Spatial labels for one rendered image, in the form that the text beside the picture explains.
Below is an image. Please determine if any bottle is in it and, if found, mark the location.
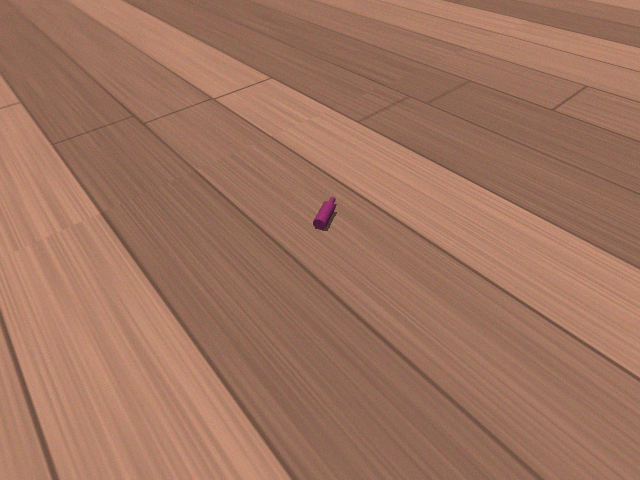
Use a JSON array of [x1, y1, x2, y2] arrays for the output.
[[313, 197, 336, 230]]

